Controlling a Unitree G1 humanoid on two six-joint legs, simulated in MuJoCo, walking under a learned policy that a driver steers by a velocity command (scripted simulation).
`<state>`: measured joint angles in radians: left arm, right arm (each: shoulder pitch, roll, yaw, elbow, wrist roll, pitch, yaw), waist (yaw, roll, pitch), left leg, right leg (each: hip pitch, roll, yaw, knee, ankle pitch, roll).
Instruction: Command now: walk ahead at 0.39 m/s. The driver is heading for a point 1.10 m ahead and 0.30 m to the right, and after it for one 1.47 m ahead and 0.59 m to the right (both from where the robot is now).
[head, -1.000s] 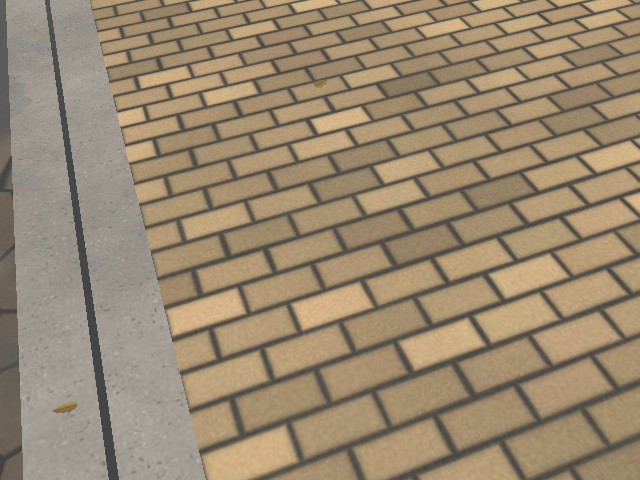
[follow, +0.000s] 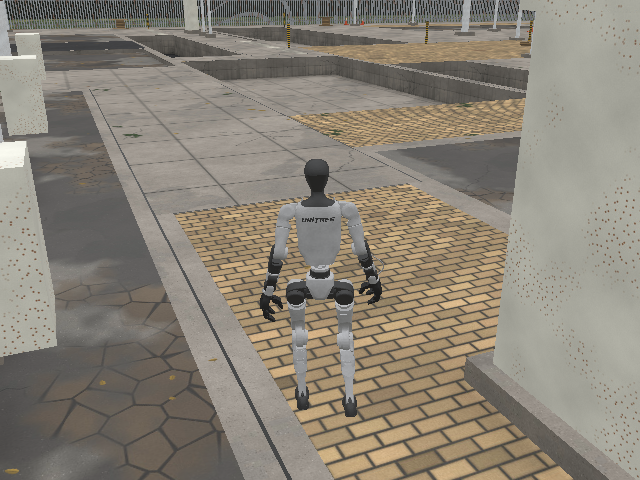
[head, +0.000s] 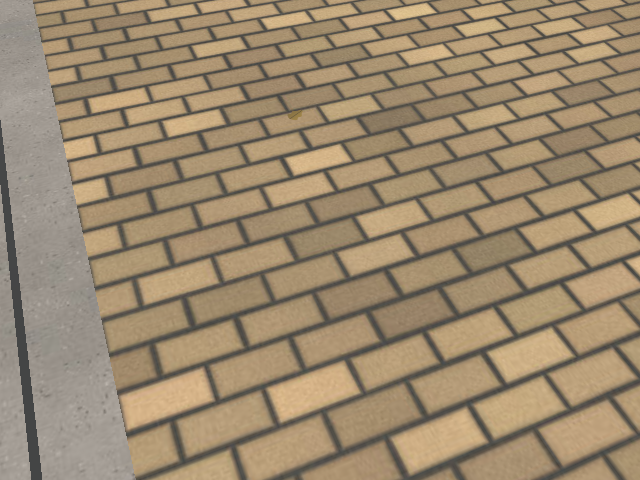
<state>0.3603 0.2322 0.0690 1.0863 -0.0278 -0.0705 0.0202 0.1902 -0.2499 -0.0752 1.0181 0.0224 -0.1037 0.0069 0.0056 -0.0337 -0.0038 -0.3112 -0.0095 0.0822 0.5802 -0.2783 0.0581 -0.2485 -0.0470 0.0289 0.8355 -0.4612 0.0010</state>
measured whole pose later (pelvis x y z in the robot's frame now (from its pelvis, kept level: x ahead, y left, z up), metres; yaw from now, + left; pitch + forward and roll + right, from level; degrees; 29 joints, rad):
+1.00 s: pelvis +0.56 -0.06 +0.00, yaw -23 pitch +3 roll +1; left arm 0.37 0.28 0.07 0.84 -0.03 -0.05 0.01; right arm 0.03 -0.25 -0.05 0.76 -0.01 -0.14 0.01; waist 0.06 -0.03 0.01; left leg -0.45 -0.03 -0.01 0.52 -0.13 0.02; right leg -0.26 0.09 0.18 0.95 -0.49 -0.05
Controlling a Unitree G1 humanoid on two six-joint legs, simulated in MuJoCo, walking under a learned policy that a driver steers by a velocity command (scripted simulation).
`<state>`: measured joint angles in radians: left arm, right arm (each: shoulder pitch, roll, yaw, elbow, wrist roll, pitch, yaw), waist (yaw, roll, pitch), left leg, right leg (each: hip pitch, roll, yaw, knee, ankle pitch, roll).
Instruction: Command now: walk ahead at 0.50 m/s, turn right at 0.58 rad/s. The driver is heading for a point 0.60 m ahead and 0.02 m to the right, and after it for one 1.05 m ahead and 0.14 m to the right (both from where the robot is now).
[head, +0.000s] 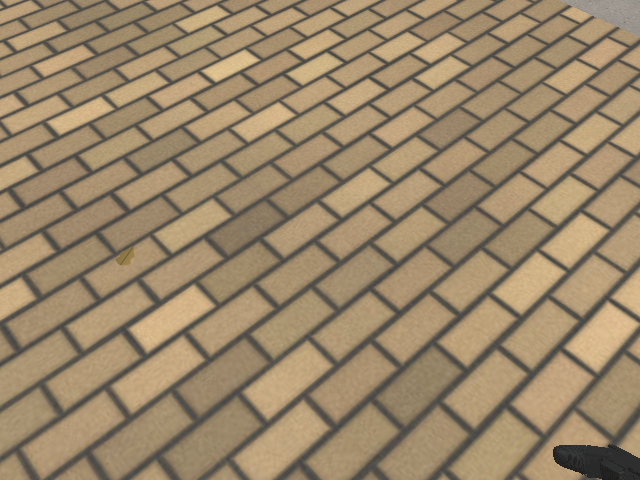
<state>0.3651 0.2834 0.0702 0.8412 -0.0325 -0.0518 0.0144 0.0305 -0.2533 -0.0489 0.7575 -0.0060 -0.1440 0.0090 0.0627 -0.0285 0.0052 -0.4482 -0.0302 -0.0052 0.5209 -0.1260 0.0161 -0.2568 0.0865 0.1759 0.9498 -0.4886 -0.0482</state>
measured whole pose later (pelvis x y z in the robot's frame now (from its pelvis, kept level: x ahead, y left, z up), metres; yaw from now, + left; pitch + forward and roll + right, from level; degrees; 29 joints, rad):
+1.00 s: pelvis +0.54 -0.07 -0.01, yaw +2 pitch +3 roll -1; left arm 0.33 0.28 0.08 0.85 -0.01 -0.05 0.02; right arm 0.08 -0.27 -0.06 0.72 0.02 -0.05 0.06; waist 0.03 0.02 0.03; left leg -0.54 -0.01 0.06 0.62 -0.13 0.11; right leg 0.03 -0.08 -0.24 0.59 -0.48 0.03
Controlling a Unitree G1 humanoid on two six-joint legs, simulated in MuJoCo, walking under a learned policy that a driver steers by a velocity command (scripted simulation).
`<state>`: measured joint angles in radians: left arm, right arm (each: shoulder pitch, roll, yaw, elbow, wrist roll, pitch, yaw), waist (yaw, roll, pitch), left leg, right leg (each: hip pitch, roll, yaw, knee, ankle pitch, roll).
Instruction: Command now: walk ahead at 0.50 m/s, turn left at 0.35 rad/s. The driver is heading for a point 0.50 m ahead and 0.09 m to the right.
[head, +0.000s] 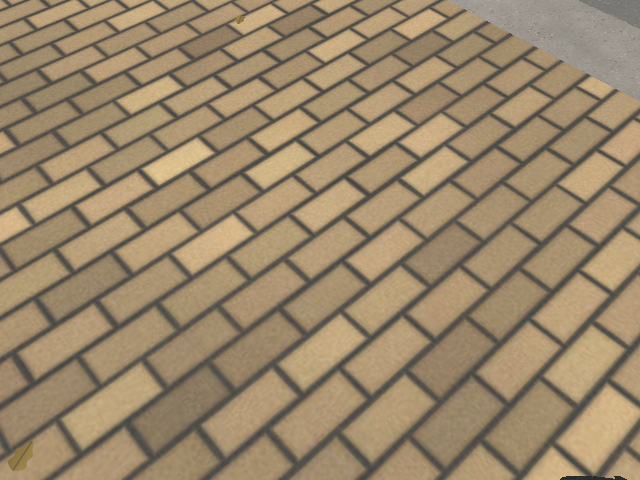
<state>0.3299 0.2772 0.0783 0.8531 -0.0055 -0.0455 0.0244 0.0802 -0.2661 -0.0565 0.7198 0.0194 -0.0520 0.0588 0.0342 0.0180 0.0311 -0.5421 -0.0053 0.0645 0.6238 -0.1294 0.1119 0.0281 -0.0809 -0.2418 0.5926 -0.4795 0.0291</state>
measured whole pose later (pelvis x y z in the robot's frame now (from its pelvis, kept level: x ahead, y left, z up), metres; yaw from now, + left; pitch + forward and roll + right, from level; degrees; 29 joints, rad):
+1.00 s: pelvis +0.47 -0.04 +0.02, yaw -7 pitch +2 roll -2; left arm 0.15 0.24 0.02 0.84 0.02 -0.03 -0.01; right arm 0.18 -0.25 -0.05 0.82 -0.01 -0.02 -0.03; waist -0.01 0.02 0.00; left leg -0.35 0.07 -0.04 0.50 -0.17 -0.04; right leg -0.23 0.09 -0.01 0.47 -0.27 -0.06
